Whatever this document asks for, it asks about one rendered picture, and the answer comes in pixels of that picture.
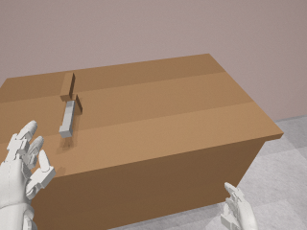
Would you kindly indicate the left robot forearm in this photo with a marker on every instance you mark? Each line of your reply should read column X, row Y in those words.
column 17, row 216

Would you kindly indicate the robot left hand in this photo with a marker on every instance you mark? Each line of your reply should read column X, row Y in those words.
column 15, row 171

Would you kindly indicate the robot right hand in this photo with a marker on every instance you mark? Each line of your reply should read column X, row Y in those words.
column 243, row 215

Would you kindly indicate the counter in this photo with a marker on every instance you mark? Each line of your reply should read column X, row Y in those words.
column 150, row 139

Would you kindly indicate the tap lever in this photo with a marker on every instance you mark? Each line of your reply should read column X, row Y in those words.
column 66, row 129

